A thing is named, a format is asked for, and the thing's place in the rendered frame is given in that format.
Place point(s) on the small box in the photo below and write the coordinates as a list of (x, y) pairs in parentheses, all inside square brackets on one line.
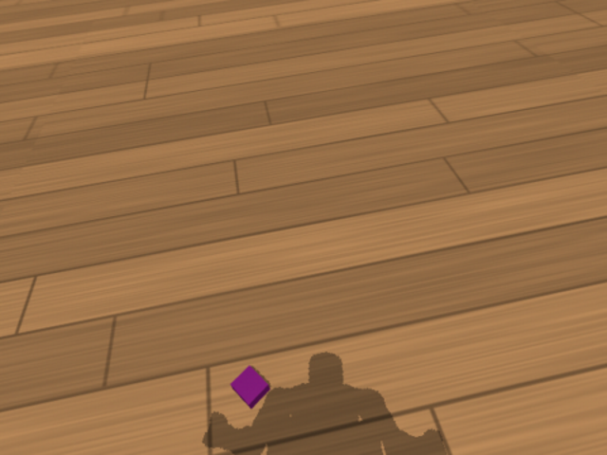
[(250, 386)]

